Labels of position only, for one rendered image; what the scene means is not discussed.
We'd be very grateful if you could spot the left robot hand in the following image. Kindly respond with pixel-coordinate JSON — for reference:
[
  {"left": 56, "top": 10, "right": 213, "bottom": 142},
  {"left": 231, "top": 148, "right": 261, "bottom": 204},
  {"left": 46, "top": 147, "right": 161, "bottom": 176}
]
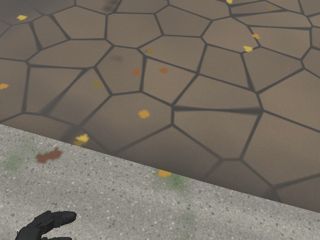
[{"left": 15, "top": 210, "right": 77, "bottom": 240}]

